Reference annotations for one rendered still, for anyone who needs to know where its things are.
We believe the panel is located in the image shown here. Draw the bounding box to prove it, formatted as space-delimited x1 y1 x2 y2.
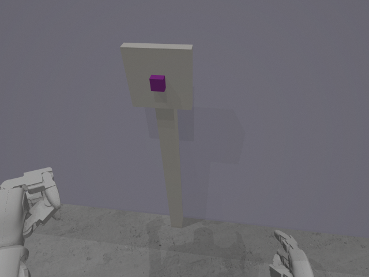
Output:
120 43 193 228

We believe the button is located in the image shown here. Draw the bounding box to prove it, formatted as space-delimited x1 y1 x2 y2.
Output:
149 75 166 92

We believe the robot right hand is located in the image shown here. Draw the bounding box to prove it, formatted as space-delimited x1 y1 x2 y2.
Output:
269 230 314 277

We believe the robot left hand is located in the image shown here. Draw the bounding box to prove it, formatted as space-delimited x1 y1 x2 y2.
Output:
0 167 61 248

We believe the robot left forearm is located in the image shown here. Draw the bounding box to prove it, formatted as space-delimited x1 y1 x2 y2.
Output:
0 245 31 277

